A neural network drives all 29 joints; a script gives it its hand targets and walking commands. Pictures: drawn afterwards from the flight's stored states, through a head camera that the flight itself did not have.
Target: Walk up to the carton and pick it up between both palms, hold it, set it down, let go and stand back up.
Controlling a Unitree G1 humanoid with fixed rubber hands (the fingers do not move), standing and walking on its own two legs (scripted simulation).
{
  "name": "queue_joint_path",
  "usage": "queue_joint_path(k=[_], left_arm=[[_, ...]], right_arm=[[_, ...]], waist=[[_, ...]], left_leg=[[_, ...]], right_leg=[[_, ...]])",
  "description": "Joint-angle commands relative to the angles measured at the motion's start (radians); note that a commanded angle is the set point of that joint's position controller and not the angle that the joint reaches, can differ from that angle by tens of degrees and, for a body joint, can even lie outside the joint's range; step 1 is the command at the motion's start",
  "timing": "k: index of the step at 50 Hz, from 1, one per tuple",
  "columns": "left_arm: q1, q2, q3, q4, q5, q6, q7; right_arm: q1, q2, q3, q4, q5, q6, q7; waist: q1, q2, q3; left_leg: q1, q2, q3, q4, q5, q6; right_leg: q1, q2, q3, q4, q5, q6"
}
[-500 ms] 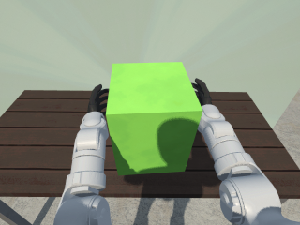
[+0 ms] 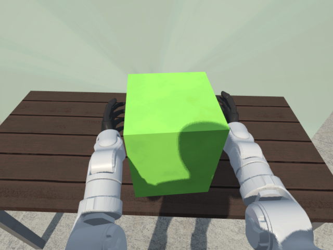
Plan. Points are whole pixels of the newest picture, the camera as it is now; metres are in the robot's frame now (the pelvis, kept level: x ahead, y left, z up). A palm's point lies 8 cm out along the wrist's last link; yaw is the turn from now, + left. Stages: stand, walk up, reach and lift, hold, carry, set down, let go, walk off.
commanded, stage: set down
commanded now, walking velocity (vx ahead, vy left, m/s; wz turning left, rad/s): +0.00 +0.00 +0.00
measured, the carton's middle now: (169, 135) +0.41 +0.03 +0.08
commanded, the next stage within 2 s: none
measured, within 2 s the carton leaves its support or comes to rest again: rests again in 1.42 s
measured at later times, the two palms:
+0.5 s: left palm (118, 139) +0.38 +0.16 +0.09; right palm (228, 128) +0.43 -0.12 +0.09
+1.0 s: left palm (121, 147) +0.38 +0.16 +0.06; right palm (226, 136) +0.43 -0.13 +0.06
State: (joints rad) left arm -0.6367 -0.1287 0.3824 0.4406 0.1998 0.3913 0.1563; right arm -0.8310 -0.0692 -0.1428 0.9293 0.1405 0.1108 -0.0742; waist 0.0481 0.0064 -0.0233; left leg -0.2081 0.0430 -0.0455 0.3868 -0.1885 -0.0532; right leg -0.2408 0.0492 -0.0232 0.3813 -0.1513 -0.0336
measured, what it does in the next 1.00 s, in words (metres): stands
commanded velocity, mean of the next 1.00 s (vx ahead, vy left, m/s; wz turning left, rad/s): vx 0.00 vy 0.00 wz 0.00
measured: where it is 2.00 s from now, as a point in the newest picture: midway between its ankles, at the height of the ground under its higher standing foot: outside the picture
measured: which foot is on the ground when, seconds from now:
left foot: down 0.00-1.00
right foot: down 0.00-1.00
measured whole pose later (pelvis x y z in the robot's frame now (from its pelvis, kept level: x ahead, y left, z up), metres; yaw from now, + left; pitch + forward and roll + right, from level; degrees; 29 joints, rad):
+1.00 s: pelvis +0.02 -0.01 +0.00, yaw +0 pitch +6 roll +0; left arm -0.53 -0.17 0.38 0.53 0.21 0.12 0.16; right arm -0.73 -0.07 -0.12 0.94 0.10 -0.10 -0.04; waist 0.08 0.01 0.00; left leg -0.28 0.06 -0.04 0.36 -0.19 -0.07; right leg -0.32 0.07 -0.02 0.38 -0.16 -0.05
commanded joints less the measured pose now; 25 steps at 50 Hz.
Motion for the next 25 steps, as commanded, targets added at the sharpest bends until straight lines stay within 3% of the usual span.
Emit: queue_joint_path(k=[1,11,16,21,25], left_arm=[[-0.591,-0.497,-0.370,-0.123,0.029,-0.070,-0.082],[-0.546,-0.483,-0.347,-0.104,0.047,-0.120,-0.082],[-0.524,-0.472,-0.304,-0.076,0.063,-0.134,-0.092],[-0.523,-0.481,-0.307,-0.078,0.059,-0.175,-0.092],[-0.490,-0.472,-0.278,-0.044,0.072,-0.198,-0.098]], right_arm=[[-0.666,0.463,0.228,-0.171,-0.100,-0.110,0.175],[-0.624,0.463,0.234,-0.174,-0.134,-0.151,0.173],[-0.626,0.454,0.209,-0.166,-0.158,-0.161,0.177],[-0.586,0.476,0.218,-0.146,-0.179,-0.184,0.175],[-0.581,0.480,0.229,-0.158,-0.188,-0.205,0.173]], waist=[[0.093,0.012,-0.521],[0.114,0.010,-0.555],[0.128,-0.006,-0.525],[0.119,-0.011,-0.564],[0.136,-0.029,-0.563]], left_leg=[[0.159,-0.041,0.065,-0.045,0.352,-0.019],[0.107,-0.038,0.077,-0.037,0.397,-0.011],[0.078,-0.037,0.086,-0.052,0.360,-0.003],[0.039,-0.039,0.091,-0.050,0.371,-0.002],[-0.004,-0.039,0.095,-0.062,0.347,0.005]], right_leg=[[0.196,0.018,-0.057,-0.088,0.132,0.026],[0.205,0.010,-0.042,-0.073,0.214,0.028],[0.206,0.000,-0.039,-0.075,0.199,0.036],[0.239,-0.011,-0.028,-0.047,0.310,0.045],[0.279,-0.023,-0.021,-0.035,0.370,0.055]])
